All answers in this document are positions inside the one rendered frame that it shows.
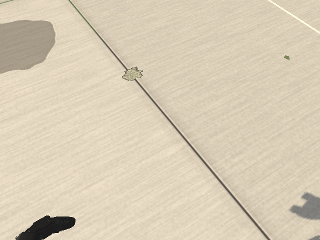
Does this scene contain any left robot hand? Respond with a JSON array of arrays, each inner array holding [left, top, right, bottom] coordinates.
[[15, 215, 76, 240]]

